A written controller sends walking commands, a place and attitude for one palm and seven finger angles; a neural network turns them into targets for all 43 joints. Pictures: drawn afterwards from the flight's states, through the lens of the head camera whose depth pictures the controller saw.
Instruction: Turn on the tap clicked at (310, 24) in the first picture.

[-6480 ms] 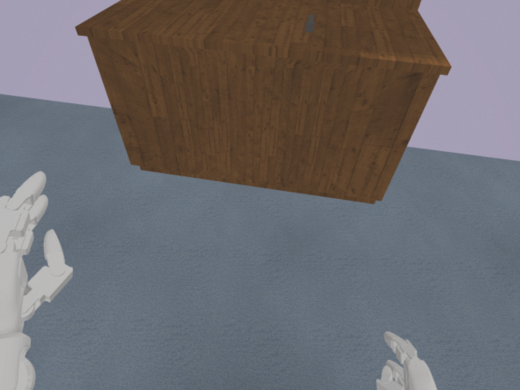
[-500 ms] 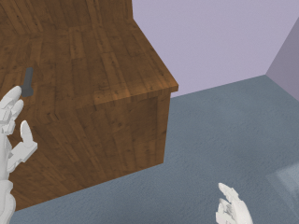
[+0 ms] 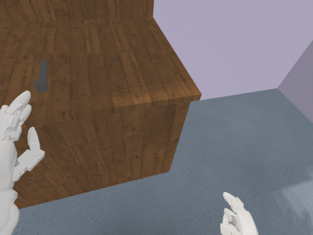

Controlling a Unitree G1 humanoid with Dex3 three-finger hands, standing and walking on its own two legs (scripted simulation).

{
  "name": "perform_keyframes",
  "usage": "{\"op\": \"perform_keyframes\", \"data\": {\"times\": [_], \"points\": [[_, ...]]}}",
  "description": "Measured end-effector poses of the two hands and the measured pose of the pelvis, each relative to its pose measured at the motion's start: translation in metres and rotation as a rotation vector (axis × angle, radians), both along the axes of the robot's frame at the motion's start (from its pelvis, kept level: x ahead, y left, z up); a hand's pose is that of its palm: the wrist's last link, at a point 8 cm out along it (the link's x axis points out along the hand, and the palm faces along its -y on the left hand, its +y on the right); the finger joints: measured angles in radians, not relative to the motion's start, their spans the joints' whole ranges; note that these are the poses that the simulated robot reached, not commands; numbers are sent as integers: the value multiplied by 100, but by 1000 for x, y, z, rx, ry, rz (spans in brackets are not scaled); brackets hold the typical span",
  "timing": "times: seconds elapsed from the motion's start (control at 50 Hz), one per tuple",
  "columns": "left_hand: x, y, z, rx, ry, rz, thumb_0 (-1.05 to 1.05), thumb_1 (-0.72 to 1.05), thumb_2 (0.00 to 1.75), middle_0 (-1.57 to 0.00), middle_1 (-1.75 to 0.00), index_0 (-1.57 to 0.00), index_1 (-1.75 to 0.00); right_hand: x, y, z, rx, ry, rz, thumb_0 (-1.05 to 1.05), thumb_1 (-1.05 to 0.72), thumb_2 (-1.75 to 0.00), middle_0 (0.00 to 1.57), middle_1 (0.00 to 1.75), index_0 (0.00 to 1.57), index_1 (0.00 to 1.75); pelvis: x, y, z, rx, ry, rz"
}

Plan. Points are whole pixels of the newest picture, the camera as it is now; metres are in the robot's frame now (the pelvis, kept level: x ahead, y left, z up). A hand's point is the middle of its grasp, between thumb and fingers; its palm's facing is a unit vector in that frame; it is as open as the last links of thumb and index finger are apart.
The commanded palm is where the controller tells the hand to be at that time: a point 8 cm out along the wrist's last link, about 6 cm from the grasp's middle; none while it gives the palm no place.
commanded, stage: come to a stop and stand still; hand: left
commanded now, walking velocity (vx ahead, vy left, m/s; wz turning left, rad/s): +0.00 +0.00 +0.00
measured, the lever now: (41, 85) +0.45 +0.38 +0.09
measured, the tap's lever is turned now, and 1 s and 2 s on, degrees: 0 0 0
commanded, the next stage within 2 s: look again from close up in 0.62 s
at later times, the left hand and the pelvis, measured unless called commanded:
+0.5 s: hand (51, 134) +0.26 +0.25 +0.15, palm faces +0.36 -0.85 -0.38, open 7.4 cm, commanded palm +0.20 +0.28 +0.17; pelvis +0.04 +0.00 +0.00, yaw +1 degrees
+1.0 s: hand (48, 139) +0.25 +0.25 +0.15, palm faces +0.38 -0.85 -0.37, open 7.4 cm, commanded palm +0.19 +0.28 +0.17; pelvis +0.04 -0.01 +0.00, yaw +1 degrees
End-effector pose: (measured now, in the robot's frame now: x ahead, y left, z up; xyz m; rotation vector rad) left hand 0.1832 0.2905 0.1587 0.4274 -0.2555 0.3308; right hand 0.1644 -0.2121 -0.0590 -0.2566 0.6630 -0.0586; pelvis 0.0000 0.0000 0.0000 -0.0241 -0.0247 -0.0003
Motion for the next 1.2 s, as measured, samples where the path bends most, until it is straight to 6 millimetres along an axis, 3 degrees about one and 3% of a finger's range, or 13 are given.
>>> {"op": "perform_keyframes", "data": {"times": [0.18,0.42,0.68,1.12,1.16,1.2], "points": [[14,4,10,12,-22,30,2,89,90,-21,-30,-21,-30,35,14,-2,18,6,53,2,-90,-90,21,30,21,30,22,0,1,3,22,15],[37,-3,7,-3,29,16,2,89,90,-21,-30,-21,-30,62,-2,0,8,8,7,2,-90,-90,21,30,21,30,42,-3,2,7,34,18],[35,-6,7,-9,47,41,2,89,90,-21,-30,-21,-30,55,-16,-6,2,45,-35,2,-90,-90,20,30,21,30,46,-7,2,5,34,20],[23,-3,6,-22,49,47,2,89,90,-21,-30,-21,-30,41,-10,-8,12,57,-44,2,-90,-90,20,30,21,30,37,-3,3,3,26,24],[31,6,19,93,15,35,2,89,90,-21,-30,-21,-30,40,-6,-9,-22,49,12,2,-91,-90,20,30,20,30,32,-5,0,3,21,40],[41,20,31,81,-18,57,2,89,90,-21,-30,-21,-30,38,-2,-14,-8,58,71,2,-91,-90,20,30,20,30,28,-7,-1,14,13,39]]}}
